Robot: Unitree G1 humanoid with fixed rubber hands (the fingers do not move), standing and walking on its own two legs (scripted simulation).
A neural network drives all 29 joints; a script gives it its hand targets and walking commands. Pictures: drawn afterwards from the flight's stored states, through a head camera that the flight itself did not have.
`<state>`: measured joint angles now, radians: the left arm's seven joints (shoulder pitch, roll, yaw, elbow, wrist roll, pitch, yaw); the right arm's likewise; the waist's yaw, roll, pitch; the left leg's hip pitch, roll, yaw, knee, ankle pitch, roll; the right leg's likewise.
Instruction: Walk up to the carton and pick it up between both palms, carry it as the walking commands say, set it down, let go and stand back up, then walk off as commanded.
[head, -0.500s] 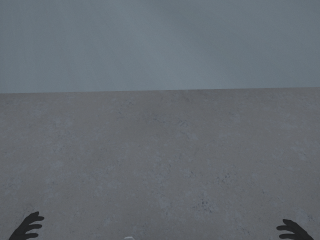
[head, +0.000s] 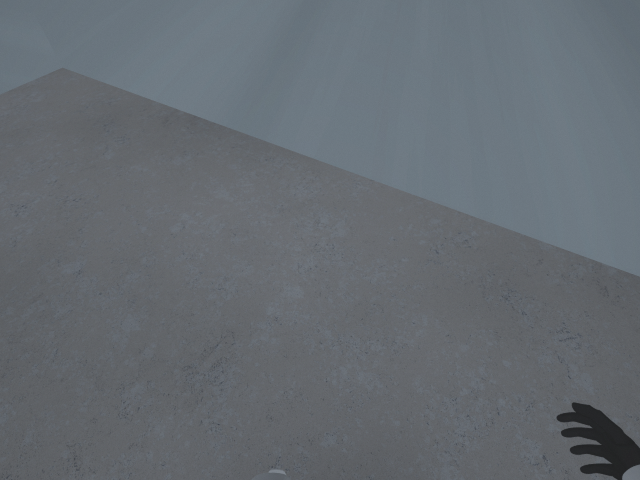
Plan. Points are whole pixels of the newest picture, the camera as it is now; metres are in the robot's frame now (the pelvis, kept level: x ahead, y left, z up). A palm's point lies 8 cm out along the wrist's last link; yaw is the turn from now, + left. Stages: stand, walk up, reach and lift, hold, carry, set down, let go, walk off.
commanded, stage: walk up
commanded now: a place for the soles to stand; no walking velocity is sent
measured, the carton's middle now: out of the picture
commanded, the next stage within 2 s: none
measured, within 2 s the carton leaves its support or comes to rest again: neither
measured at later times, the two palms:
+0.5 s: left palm out of the picture +0.03 +0.45 -0.08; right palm (429, 315) +0.39 -0.14 -0.07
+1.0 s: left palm out of the picture -0.05 +0.54 -0.08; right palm (206, 218) +0.60 +0.26 -0.06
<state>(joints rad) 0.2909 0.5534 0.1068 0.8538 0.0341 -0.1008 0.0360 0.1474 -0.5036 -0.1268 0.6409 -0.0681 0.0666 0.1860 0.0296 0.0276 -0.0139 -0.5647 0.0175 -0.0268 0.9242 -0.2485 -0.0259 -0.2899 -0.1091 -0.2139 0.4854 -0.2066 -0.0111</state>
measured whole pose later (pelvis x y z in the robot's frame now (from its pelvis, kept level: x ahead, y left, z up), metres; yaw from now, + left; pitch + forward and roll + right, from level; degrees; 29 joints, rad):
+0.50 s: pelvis +0.11 +0.10 -0.01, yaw +28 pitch +1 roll +1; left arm 0.27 0.50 0.07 0.88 0.02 -0.13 0.02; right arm 0.17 -0.49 -0.11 0.70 -0.05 0.05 0.16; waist -0.04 0.00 -0.01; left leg -0.32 -0.11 -0.15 0.63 -0.35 0.03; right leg -0.42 -0.04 -0.08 0.56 -0.21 -0.03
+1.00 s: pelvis +0.22 +0.29 -0.01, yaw +52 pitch +1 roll +0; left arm 0.32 0.52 0.08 0.83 0.02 -0.11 -0.01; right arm 0.03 -0.49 -0.11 0.75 0.00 0.00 0.12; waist 0.07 0.00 0.04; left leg -0.38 -0.02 0.02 0.58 -0.22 0.04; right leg -0.35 -0.19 -0.11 1.06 -0.41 -0.01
